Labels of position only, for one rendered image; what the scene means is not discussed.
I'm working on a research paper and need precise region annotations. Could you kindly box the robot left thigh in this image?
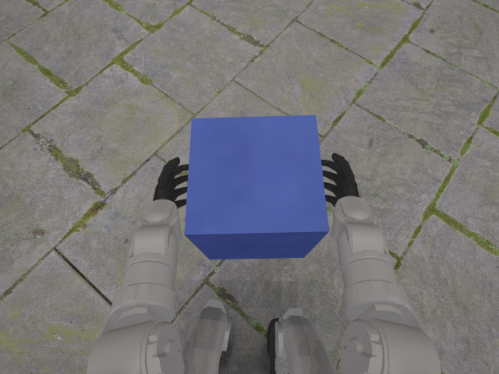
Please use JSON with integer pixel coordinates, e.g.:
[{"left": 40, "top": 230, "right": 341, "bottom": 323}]
[{"left": 182, "top": 306, "right": 232, "bottom": 374}]

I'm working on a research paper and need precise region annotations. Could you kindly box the left robot forearm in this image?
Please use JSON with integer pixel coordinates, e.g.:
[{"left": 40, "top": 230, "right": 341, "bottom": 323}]
[{"left": 87, "top": 199, "right": 182, "bottom": 373}]

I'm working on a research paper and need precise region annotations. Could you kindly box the robot right foot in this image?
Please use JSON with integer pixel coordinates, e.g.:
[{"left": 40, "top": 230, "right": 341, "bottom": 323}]
[{"left": 267, "top": 318, "right": 289, "bottom": 374}]

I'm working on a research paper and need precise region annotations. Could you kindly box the carton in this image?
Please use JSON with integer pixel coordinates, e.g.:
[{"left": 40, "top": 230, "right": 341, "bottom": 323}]
[{"left": 184, "top": 115, "right": 329, "bottom": 259}]

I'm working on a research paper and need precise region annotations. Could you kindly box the robot right hand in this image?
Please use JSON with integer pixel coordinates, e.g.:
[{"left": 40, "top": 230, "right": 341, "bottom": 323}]
[{"left": 321, "top": 153, "right": 359, "bottom": 206}]

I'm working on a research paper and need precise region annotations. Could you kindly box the robot left hand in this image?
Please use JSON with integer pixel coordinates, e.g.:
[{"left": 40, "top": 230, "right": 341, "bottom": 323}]
[{"left": 153, "top": 157, "right": 189, "bottom": 208}]

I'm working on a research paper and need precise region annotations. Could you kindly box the left robot upper arm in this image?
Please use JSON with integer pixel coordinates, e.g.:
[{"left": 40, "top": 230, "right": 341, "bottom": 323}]
[{"left": 87, "top": 319, "right": 185, "bottom": 374}]

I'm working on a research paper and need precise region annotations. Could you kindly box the right robot forearm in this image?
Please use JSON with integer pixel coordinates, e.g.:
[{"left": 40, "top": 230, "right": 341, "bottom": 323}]
[{"left": 331, "top": 196, "right": 441, "bottom": 367}]

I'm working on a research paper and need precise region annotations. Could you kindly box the right robot upper arm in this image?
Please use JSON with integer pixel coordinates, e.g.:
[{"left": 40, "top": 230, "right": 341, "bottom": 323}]
[{"left": 339, "top": 316, "right": 441, "bottom": 374}]

